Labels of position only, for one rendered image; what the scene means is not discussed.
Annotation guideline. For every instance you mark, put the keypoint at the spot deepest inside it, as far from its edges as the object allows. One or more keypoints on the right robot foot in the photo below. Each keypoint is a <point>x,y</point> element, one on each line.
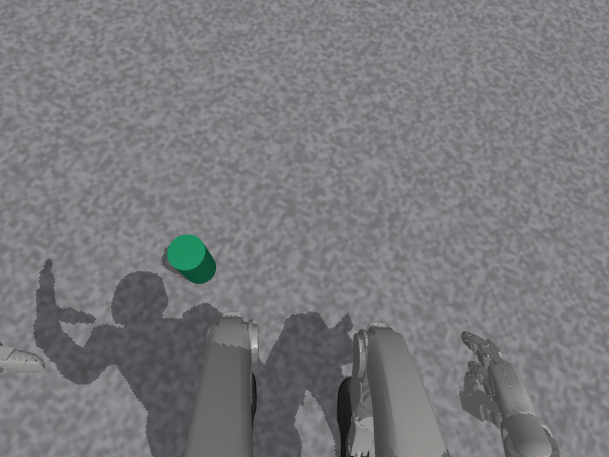
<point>344,413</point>

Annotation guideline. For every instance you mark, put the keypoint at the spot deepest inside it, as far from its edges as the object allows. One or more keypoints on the left robot hand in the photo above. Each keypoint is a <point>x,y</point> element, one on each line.
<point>16,360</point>

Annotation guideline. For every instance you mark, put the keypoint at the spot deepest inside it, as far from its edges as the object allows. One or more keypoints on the can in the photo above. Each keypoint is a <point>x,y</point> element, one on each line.
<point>189,255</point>

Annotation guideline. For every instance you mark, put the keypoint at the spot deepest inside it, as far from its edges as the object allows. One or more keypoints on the right robot arm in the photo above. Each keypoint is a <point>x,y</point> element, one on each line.
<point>525,435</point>

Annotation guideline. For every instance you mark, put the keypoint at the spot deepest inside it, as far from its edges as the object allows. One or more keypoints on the right robot hand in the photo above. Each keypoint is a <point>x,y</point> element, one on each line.
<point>506,393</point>

